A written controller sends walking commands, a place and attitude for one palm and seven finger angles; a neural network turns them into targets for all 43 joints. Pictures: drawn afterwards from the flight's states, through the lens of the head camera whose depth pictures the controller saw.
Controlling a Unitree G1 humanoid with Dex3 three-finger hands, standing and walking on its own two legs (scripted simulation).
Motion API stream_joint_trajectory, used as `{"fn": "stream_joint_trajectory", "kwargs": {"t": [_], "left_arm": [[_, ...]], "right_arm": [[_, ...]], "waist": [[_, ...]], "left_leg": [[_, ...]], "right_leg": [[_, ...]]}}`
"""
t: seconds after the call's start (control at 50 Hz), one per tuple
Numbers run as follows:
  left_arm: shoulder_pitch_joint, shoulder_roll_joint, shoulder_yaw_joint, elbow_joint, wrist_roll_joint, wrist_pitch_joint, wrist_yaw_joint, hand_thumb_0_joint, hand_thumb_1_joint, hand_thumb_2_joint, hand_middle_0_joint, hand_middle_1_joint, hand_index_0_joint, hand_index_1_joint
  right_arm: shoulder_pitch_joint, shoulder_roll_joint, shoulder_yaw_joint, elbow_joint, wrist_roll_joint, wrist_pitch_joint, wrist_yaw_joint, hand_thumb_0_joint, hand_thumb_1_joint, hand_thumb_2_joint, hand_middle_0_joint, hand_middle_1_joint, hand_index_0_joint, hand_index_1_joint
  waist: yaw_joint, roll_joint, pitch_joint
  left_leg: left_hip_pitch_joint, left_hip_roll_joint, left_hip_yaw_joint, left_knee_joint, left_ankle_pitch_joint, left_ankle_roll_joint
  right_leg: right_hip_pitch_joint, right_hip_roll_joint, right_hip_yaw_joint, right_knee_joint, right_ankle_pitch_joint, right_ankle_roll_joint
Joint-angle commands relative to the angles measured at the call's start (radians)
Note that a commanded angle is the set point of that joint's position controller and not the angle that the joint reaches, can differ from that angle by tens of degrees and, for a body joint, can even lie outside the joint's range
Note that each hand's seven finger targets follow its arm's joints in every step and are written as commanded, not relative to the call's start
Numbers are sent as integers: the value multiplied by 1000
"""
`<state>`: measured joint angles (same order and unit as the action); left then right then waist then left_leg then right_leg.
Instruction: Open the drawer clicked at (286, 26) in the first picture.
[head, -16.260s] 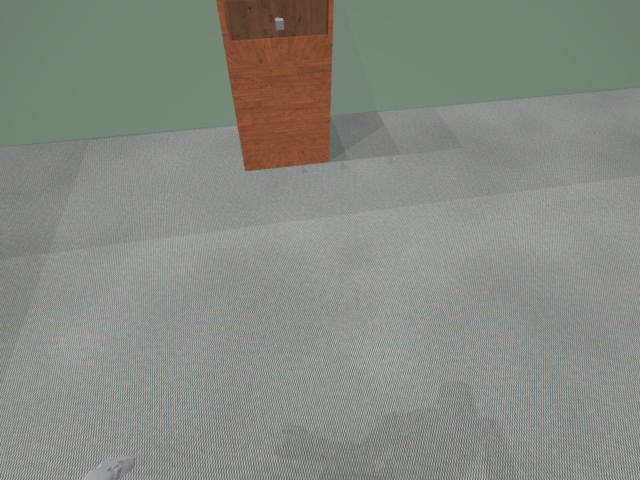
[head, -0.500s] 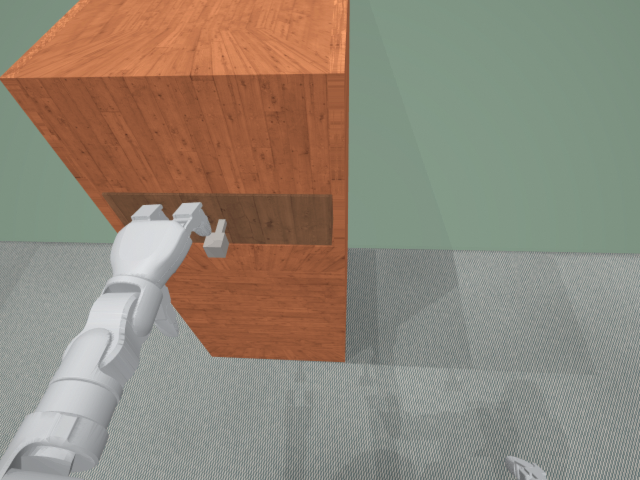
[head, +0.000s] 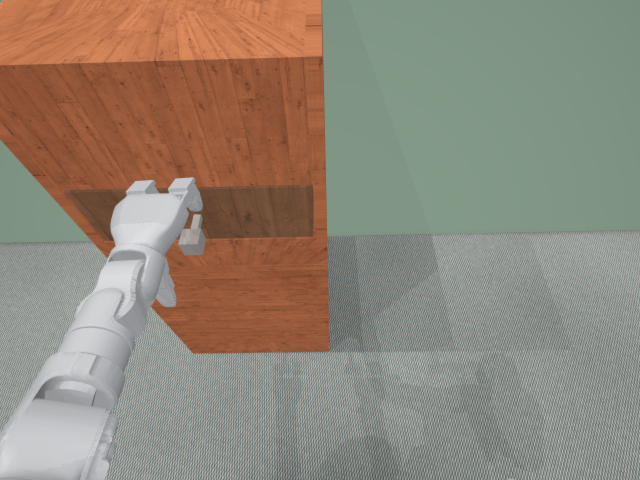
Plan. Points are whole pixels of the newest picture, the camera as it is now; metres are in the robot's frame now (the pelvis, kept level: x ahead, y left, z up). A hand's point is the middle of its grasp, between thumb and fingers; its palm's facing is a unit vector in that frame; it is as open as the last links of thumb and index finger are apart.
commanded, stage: move the hooked fingers above the handle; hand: left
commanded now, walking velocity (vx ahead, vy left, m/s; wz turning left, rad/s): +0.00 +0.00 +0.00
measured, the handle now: (194, 233) +0.49 +0.23 -0.05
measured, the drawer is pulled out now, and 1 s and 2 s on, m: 0.00 0.00 0.00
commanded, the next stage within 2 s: none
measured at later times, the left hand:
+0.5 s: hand (180, 231) +0.45 +0.22 +0.01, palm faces -0.01 -0.03 -1.00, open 13.6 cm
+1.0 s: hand (173, 241) +0.44 +0.24 +0.00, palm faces -0.09 -0.06 -0.99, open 13.8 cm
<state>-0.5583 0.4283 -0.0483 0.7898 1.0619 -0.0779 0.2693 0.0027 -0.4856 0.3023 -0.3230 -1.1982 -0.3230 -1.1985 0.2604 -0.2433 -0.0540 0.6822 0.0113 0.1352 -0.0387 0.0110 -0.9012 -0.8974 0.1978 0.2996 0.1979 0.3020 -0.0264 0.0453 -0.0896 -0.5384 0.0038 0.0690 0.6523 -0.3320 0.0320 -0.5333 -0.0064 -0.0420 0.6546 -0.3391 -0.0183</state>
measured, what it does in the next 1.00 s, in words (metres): stands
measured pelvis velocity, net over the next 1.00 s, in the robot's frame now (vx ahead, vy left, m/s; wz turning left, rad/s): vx -0.02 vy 0.01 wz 0.00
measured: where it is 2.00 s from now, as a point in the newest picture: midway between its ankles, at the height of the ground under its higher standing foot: outside the picture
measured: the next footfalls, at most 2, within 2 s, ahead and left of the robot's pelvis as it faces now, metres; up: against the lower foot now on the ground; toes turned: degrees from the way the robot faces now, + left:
none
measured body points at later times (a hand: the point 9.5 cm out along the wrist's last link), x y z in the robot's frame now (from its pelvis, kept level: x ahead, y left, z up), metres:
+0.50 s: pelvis -0.01 +0.01 -0.01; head +0.08 +0.00 +0.43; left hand +0.45 +0.22 +0.06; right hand +0.02 -0.27 -0.15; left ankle -0.01 +0.10 -0.72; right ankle -0.02 -0.11 -0.72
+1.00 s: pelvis -0.02 +0.01 -0.02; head +0.08 +0.02 +0.42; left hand +0.44 +0.24 +0.05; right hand -0.01 -0.27 -0.14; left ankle -0.01 +0.10 -0.72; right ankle -0.02 -0.11 -0.72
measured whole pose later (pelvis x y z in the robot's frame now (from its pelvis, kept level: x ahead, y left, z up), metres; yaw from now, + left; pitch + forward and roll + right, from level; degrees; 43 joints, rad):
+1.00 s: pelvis -0.02 +0.01 -0.02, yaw +0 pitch +18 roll -2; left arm -0.74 0.51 -0.05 1.00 1.08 -0.20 0.29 0.00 -0.49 0.30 -0.32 -1.20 -0.33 -1.20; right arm 0.36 -0.27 -0.07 0.72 -0.01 0.11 -0.04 0.01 -0.90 -0.90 0.20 0.30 0.20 0.30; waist -0.09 0.04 -0.12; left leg -0.76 0.01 0.05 0.80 -0.36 0.05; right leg -0.73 0.00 -0.06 0.75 -0.34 -0.01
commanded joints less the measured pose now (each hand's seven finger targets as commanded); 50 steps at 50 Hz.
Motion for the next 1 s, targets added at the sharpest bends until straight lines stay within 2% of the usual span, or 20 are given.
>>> {"fn": "stream_joint_trajectory", "kwargs": {"t": [0.0, 0.06, 0.12, 0.2, 0.3, 0.32, 0.38, 0.44, 0.48, 0.54, 0.6, 0.66, 0.7, 0.72, 0.74, 0.78, 0.84, 0.86, 0.94, 0.98], "left_arm": [[-384, 263, 93, -118, 2, 3, 53, 0, -500, 300, -300, -1200, -300, -1200], [-384, 277, 100, -94, -5, -12, 38, 0, -500, 300, -300, -1200, -300, -1200], [-440, 231, 54, -77, -10, -37, 23, 0, -500, 300, -300, -1200, -300, -1200], [-548, 257, 57, -115, 1, -86, 42, 0, -500, 300, -300, -1200, -300, -1200], [-592, 328, 121, -37, 22, -82, 107, 0, -500, 300, -300, -1200, -300, -1200], [-580, 371, 165, -15, 26, -72, 121, 0, -500, 300, -300, -1200, -300, -1200], [-540, 344, 150, 48, 31, -19, 145, 0, -500, 300, -300, -1200, -300, -1200], [-603, 362, 145, 52, 33, 22, 157, 0, -500, 300, -300, -1200, -300, -1200], [-625, 352, 130, 66, 31, 41, 153, 0, -500, 300, -300, -1200, -300, -1200], [-634, 402, 149, 102, 28, 55, 134, 0, -500, 300, -300, -1200, -300, -1200], [-597, 391, 138, 98, 20, 43, 109, 0, -500, 300, -300, -1200, -300, -1200], [-558, 417, 153, 120, 10, 19, 84, 0, -500, 300, -300, -1200, -300, -1200], [-545, 396, 125, 156, 14, 10, 68, 0, -500, 300, -300, -1200, -300, -1200], [-568, 380, 110, 149, 20, -5, 60, 0, -500, 300, -300, -1200, -300, -1200], [-560, 387, 110, 146, 24, -17, 54, 0, -500, 300, -300, -1200, -300, -1200], [-586, 350, 77, 111, 23, -47, 42, 0, -500, 300, -300, -1200, -300, -1200], [-656, 236, -3, 28, 3, -106, 33, 0, -500, 300, -300, -1200, -300, -1200], [-658, 244, 12, 25, -2, -118, 36, 0, -500, 300, -300, -1200, -300, -1200], [-718, 315, 83, -56, 3, -149, 88, 0, -500, 300, -300, -1200, -300, -1200], [-715, 343, 118, -43, 17, -133, 134, 0, -500, 300, -300, -1200, -300, -1200]], "right_arm": [[66, -148, -55, -85, -6, -26, -6, 0, -900, -900, 200, 300, 200, 300], [91, -155, -61, -80, -8, -25, -6, 0, -900, -900, 200, 300, 200, 300], [110, -158, -66, -65, -9, -24, -7, 0, -900, -900, 200, 300, 200, 300], [140, -162, -73, -47, -17, -24, -8, 0, -900, -900, 200, 300, 200, 300], [165, -167, -69, -26, -26, -24, -2, 0, -900, -900, 200, 300, 200, 300], [167, -171, -69, -22, -31, -23, 1, 0, -900, -900, 200, 300, 200, 300], [171, -170, -68, -26, -33, -18, 14, 0, -900, -900, 200, 300, 200, 300], [171, -179, -65, -27, -28, -10, 17, 0, -900, -900, 200, 300, 200, 300], [167, -178, -63, -29, -22, -11, 13, 0, -900, -900, 200, 300, 200, 300], [164, -184, -53, -30, -18, -6, 4, 0, -900, -900, 200, 300, 200, 300], [151, -176, -47, -46, -14, -8, -3, 0, -900, -900, 200, 300, 200, 300], [147, -177, -39, -54, -10, -9, -12, 0, -900, -900, 200, 300, 200, 300], [147, -181, -37, -59, -5, -15, -18, 0, -900, -900, 200, 300, 200, 300], [151, -180, -39, -57, -6, -20, -21, 0, -900, -900, 200, 300, 200, 300], [161, -183, -40, -58, -6, -23, -22, 0, -900, -900, 200, 300, 200, 300], [174, -180, -48, -61, -8, -31, -25, 0, -900, -900, 200, 300, 200, 300], [199, -174, -64, -47, -17, -45, -20, 0, -900, -900, 200, 300, 200, 300], [207, -175, -67, -38, -19, -48, -20, 0, -900, -900, 200, 300, 200, 300], [222, -183, -73, -17, -36, -46, -12, 0, -900, -900, 200, 300, 200, 300], [213, -182, -69, -9, -40, -43, -2, 0, -900, -900, 200, 300, 200, 300]], "waist": [[-4, -18, -364], [-10, -46, -402], [-49, -65, -369], [-66, 5, -406], [-68, 27, -426], [-52, 25, -446], [-41, 57, -478], [-67, -1, -465], [-72, -18, -439], [-70, -38, -428], [-54, -15, -421], [-48, -47, -383], [-63, -57, -312], [-78, -55, -314], [-70, -41, -327], [-86, -20, -355], [-117, 31, -405], [-120, 12, -409], [-104, 86, -501], [-87, 128, -483]], "left_leg": [[164, -33, -34, -21, 396, 12], [151, -33, -33, -10, 407, 15], [143, -31, -39, 1, 385, 19], [171, -29, -54, 28, 383, 18], [116, -29, -65, 61, 385, 11], [105, -29, -65, 67, 410, 10], [110, -26, -57, 77, 453, 3], [83, -26, -53, 66, 407, 10], [75, -26, -53, 50, 356, 13], [52, -27, -51, 33, 303, 19], [53, -29, -42, 19, 268, 20], [12, -30, -38, 12, 223, 24], [-21, -29, -37, 9, 160, 25], [-13, -26, -42, 13, 158, 26], [-5, -26, -43, 16, 162, 25], [24, -23, -49, 30, 168, 24], [115, -15, -74, 54, 194, 20], [121, -13, -81, 63, 199, 21], [181, -10, -106, 90, 307, 9], [169, -9, -110, 96, 334, -2]], "right_leg": [[152, 38, 29, -42, 396, -22], [179, 36, 37, -37, 434, -17], [131, 37, 36, -44, 411, -13], [61, 40, 37, -25, 362, -18], [10, 47, 26, 18, 341, -22], [22, 48, 24, 29, 357, -25], [16, 53, 13, 44, 381, -25], [36, 53, 14, 28, 370, -16], [37, 52, 17, 11, 332, -14], [59, 48, 24, -2, 300, -11], [75, 45, 31, -16, 276, -12], [88, 42, 39, -24, 251, -9], [47, 40, 41, -40, 191, -8], [31, 40, 42, -41, 182, -9], [22, 41, 40, -36, 177, -10], [-5, 44, 42, -30, 175, -11], [-83, 48, 33, -21, 152, -14], [-96, 51, 32, -15, 151, -15], [-125, 57, 18, 26, 196, -22], [-148, 60, 5, 46, 196, -28]]}}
